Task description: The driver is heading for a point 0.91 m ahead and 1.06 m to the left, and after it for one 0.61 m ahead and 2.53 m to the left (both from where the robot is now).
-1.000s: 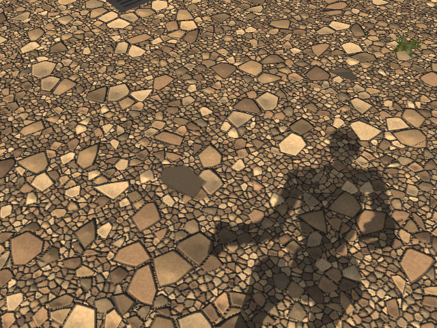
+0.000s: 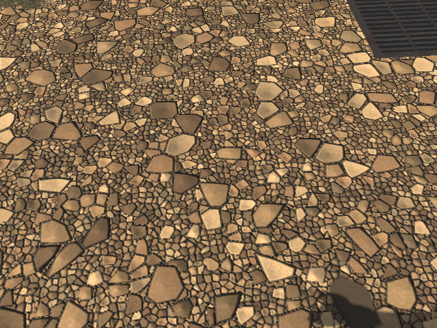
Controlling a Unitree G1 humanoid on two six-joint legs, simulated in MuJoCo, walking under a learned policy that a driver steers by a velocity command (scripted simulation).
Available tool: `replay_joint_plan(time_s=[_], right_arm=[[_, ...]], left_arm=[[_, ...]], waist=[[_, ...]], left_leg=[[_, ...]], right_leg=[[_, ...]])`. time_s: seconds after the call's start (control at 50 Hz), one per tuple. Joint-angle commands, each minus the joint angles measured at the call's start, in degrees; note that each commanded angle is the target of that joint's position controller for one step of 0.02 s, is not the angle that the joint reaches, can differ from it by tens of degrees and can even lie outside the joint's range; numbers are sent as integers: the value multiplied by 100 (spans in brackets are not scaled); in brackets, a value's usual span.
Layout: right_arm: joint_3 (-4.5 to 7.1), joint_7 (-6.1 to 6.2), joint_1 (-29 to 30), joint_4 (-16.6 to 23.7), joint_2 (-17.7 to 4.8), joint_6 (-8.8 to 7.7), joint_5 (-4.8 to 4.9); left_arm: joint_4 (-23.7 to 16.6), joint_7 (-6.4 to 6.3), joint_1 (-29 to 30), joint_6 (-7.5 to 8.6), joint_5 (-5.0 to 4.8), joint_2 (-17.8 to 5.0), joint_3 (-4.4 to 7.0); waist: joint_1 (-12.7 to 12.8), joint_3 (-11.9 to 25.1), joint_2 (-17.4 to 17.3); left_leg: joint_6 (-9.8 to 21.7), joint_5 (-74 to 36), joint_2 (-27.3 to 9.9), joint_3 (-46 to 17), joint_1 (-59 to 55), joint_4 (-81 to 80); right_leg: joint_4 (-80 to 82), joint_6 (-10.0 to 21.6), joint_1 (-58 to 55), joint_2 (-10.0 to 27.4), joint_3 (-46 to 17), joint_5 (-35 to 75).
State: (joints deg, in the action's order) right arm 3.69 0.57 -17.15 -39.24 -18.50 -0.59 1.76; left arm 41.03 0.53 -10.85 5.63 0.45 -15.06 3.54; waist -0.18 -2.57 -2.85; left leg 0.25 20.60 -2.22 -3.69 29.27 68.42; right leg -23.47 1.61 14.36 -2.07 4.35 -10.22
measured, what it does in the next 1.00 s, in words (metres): walks ahead, turning left: left foot, then right foot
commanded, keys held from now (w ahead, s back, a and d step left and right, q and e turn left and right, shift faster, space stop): w+q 1.00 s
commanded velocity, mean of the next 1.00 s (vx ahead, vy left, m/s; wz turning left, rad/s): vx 0.50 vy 0.00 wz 0.60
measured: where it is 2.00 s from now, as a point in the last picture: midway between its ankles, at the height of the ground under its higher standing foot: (69, 197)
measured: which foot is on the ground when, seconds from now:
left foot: up 0.00-0.30, down 0.32-0.80, up 0.82-1.00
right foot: down 0.00-0.32, up 0.34-0.78, down 0.80-1.00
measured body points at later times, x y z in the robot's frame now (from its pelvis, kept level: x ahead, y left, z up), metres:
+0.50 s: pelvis +0.28 +0.09 +0.00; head +0.32 +0.12 +0.45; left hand +0.35 +0.40 -0.10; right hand +0.47 -0.15 -0.09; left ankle +0.29 +0.17 -0.74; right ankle +0.31 -0.08 -0.66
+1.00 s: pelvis +0.56 +0.14 +0.00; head +0.59 +0.15 +0.45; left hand +0.49 +0.42 -0.10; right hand +0.83 -0.02 -0.10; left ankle +0.48 +0.25 -0.65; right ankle +0.63 +0.05 -0.74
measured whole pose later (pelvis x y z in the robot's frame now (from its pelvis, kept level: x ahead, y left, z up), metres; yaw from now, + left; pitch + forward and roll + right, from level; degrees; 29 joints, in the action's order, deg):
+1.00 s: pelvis +0.56 +0.14 +0.00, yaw +35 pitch +1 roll -2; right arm 4.0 0.4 -15.7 -37.6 -18.7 -0.5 1.6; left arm 43.7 0.6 -14.2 5.4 0.4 -15.4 3.2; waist 1.4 -2.0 -3.0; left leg 0.0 18.5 -2.6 -3.9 31.7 65.9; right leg -22.3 1.6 11.6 -1.5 4.6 -11.4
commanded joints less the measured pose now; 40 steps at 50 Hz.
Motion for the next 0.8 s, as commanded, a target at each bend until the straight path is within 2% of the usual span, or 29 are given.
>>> replay_joint_plan(time_s=[0.02,0.06,0.1,0.14,0.18,0.22,0.26,0.28,0.3,0.32,0.34,0.36,0.38,0.4,0.42,0.44,0.46,0.5,0.54,0.6,0.66,0.7,0.74,0.76,0.78,0.8], right_arm=[[57,-25,46,528,-197,4,-19],[30,-51,251,601,-178,-4,-70],[2,-124,470,623,-156,-56,-58],[-33,-204,891,711,-106,-115,-54],[-41,-276,1267,849,-103,-129,-40],[-16,-333,1506,989,-173,-116,-30],[70,-357,1425,1065,-338,-89,-68],[161,-349,1080,1020,-492,-61,-87],[313,-317,253,817,-725,-32,-74],[521,-223,-828,534,-1122,26,-31],[638,-156,-743,561,-1899,1,46],[494,-199,-891,822,-1482,-116,4],[372,-233,-719,734,-1105,-217,-70],[331,-229,-444,708,-987,-271,-74],[270,-215,-49,745,-807,-281,-83],[216,-188,207,818,-690,-292,-157],[198,-167,334,853,-664,-292,-189],[201,-109,323,771,-693,-318,-150],[236,-30,187,657,-812,-312,-122],[260,39,-15,509,-876,-265,-76],[285,43,-314,325,-923,-234,-38],[273,51,-404,241,-842,-210,-10],[282,64,-369,210,-819,-172,-24],[272,62,-306,215,-766,-146,-32],[209,50,-286,237,-584,-141,-53],[77,30,-313,331,-237,-150,-122]], left_arm=[[-149,-19,73,135,-35,-657,180],[-41,-20,39,148,-31,-832,235],[15,-26,89,123,-38,-921,248],[92,-37,-19,83,-72,-1022,261],[193,-39,-239,31,-124,-1159,292],[283,-30,-397,-38,-193,-1294,335],[314,-43,-439,-123,-255,-1466,384],[310,-56,-432,-171,-286,-1553,407],[290,-72,-373,-219,-310,-1520,386],[228,-105,-493,-215,-202,-1293,286],[-129,-39,-1079,-120,87,-447,-4],[-192,19,-616,74,-62,-782,-3],[-359,55,26,171,-296,-1188,106],[-419,32,158,234,-276,-1076,52],[-363,-13,155,248,-121,-1045,49],[-325,-21,48,209,-43,-1090,81],[-297,-10,-19,151,-15,-1088,88],[-256,-5,-40,53,42,-925,49],[-355,-9,315,-1,66,-746,-23],[-495,36,1003,12,37,-562,-115],[-623,90,1416,60,-53,-641,-97],[-655,115,1437,95,-73,-794,-30],[-627,122,1250,135,-88,-915,46],[-552,109,948,157,-91,-954,94],[-435,72,433,178,-55,-1077,181],[-369,25,-384,198,36,-1351,270]], waist=[[-10,12,768],[15,-8,660],[71,-25,601],[243,-99,536],[383,-167,517],[414,-249,532],[250,-98,639],[9,170,718],[-485,599,646],[-953,1149,318],[-269,1623,-1453],[-642,2652,-909],[-763,1811,-459],[-543,1241,-132],[-291,879,156],[-70,748,47],[38,685,-13],[106,567,65],[28,359,116],[-232,189,-41],[-401,126,-127],[-366,143,-209],[-234,168,-383],[-61,238,-456],[194,532,-415],[537,1307,88]], left_leg=[[-70,-282,-522,-246,904,-308],[-132,-808,-569,-223,1044,-783],[-108,-1528,-544,-105,926,-1475],[-41,-2064,-452,122,709,-2223],[50,-2167,-383,301,620,-2712],[191,-1890,-316,415,655,-3024],[405,-1299,-33,685,298,-3194],[544,-1025,208,867,-239,-3241],[736,-1183,502,1013,-1366,-3529],[981,-1333,422,531,-3119,-3558],[2028,-477,-1194,-2696,-5087,-3962],[2426,700,-1700,-4591,-5438,-5018],[2060,447,-1567,-3848,-4938,-5223],[1883,-87,-1355,-3193,-4143,-5202],[1737,-852,-1145,-2627,-3358,-5179],[1693,-1516,-983,-2248,-2781,-5260],[1699,-1842,-889,-2096,-2453,-5366],[1742,-2453,-789,-1728,-2007,-5461],[1673,-2558,-609,-1390,-1690,-5518],[1367,-1962,-285,-1094,-1393,-5461],[1227,-1468,-361,-1364,-1422,-5325],[1151,-1257,-482,-1702,-1769,-5008],[1067,-1336,-578,-2000,-2012,-4667],[987,-1463,-513,-2044,-2010,-4429],[818,-1716,-251,-1890,-1883,-3864],[594,-1155,88,-1483,-1307,-2362]], right_leg=[[1538,1070,-466,1745,-1365,455],[1626,1112,-579,1771,-972,825],[1610,988,-668,1609,-452,1119],[1567,845,-757,1511,-51,1260],[1530,742,-1032,1586,137,1258],[1379,656,-1434,1731,257,1486],[799,545,-1767,1790,449,2926],[139,468,-1824,1750,583,3886],[-984,323,-1538,1594,793,4403],[-2581,87,-390,1387,835,3478],[-4833,-326,2296,356,608,-1787],[-5640,-291,2907,57,-858,-2439],[-5630,-171,3384,334,-981,-1856],[-5161,-98,3281,567,-939,-1361],[-4651,-129,2927,755,-944,-1065],[-4346,-157,2484,871,-993,-859],[-4165,-213,2232,881,-977,-767],[-3699,-386,2065,831,-840,-613],[-2958,-548,2073,727,-761,-48],[-1574,-608,1672,450,-714,1177],[-928,-555,1310,254,-784,1578],[-637,-451,1243,239,-935,1356],[-538,-293,1013,229,-948,824],[-385,-181,616,203,-854,674],[-236,-14,-193,282,-822,652],[-324,343,-1586,1146,-1623,355]])
Keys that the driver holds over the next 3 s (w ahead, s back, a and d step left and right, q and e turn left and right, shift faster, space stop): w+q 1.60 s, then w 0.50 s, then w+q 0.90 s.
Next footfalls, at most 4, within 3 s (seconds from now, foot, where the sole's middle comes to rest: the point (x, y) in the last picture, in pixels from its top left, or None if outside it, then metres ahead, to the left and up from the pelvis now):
0.32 left None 0.33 0.18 -0.77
0.80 right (208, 265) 0.67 0.07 -0.77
1.30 left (93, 247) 0.73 0.46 -0.77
1.80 right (78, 169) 1.06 0.57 -0.77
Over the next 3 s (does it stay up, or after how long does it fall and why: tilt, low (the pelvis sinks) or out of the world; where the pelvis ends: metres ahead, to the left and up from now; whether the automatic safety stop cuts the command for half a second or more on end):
stays up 1.14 1.11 0.00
